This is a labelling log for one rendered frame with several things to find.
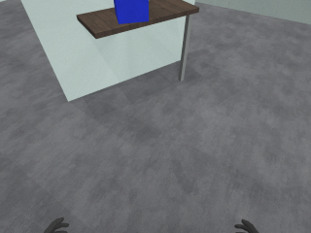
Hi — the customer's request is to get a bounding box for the table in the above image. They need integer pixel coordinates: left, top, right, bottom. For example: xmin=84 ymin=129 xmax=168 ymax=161
xmin=76 ymin=0 xmax=199 ymax=82

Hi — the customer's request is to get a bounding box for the robot left hand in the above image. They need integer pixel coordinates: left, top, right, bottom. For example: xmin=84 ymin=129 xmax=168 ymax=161
xmin=44 ymin=217 xmax=69 ymax=233

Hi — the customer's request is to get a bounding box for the robot right hand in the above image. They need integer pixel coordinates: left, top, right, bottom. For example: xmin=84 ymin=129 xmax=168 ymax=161
xmin=234 ymin=218 xmax=259 ymax=233

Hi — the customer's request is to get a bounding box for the carton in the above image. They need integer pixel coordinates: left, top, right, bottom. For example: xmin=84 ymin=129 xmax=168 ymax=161
xmin=114 ymin=0 xmax=149 ymax=24

